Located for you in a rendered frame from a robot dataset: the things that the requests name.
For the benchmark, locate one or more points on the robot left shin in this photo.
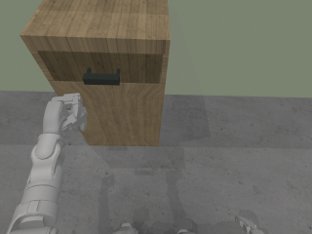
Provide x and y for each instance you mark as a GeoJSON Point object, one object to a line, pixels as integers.
{"type": "Point", "coordinates": [126, 224]}

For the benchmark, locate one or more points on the drawer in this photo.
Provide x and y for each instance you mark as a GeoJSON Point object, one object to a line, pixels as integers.
{"type": "Point", "coordinates": [66, 66]}

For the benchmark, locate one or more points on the left robot hand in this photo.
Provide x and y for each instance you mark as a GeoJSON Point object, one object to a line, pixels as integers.
{"type": "Point", "coordinates": [58, 120]}

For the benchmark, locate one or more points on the cabinet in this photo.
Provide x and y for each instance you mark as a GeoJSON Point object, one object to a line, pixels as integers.
{"type": "Point", "coordinates": [128, 114]}

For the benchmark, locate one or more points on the handle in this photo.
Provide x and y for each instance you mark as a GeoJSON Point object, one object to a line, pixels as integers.
{"type": "Point", "coordinates": [101, 78]}

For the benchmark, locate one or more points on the left robot forearm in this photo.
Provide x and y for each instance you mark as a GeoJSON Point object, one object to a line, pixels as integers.
{"type": "Point", "coordinates": [39, 203]}

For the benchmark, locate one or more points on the right robot hand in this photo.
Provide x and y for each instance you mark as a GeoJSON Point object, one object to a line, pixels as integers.
{"type": "Point", "coordinates": [248, 226]}

